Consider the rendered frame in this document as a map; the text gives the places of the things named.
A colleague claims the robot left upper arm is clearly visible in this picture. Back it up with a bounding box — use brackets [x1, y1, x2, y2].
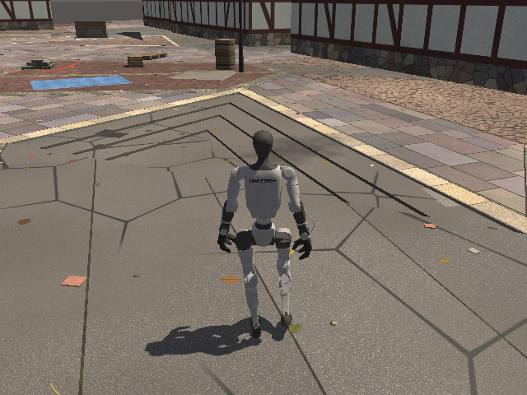
[226, 166, 246, 212]

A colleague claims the robot left forearm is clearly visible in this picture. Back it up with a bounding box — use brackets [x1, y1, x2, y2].
[219, 200, 234, 235]

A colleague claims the robot right forearm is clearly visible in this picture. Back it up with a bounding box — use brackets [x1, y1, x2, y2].
[293, 200, 310, 240]

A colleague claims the robot left foot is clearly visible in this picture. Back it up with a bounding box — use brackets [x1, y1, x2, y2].
[250, 317, 262, 338]

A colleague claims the robot right hand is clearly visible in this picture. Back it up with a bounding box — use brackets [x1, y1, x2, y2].
[292, 238, 312, 260]

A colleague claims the robot left thigh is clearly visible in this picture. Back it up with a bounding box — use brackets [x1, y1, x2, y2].
[236, 230, 258, 289]

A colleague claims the robot left hand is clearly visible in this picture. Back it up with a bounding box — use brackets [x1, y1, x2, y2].
[217, 233, 236, 253]

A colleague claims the robot right upper arm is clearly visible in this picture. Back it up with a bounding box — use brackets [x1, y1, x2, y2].
[280, 166, 301, 213]

